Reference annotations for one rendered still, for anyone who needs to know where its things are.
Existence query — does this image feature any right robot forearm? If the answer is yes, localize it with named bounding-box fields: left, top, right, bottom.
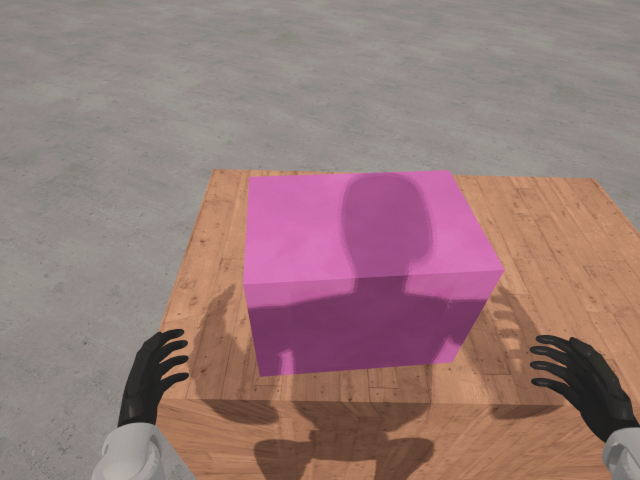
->
left=602, top=427, right=640, bottom=480

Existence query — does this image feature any left robot hand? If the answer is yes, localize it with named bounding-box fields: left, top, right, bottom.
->
left=117, top=329, right=189, bottom=428

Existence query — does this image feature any carton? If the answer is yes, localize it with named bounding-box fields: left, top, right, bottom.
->
left=243, top=170, right=505, bottom=377

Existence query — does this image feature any left robot forearm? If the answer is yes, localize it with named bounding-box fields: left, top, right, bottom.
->
left=91, top=422, right=166, bottom=480

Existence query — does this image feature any pedestal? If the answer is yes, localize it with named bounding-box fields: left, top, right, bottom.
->
left=156, top=169, right=640, bottom=480

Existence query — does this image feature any right robot hand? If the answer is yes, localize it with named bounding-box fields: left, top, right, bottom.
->
left=530, top=335, right=640, bottom=443

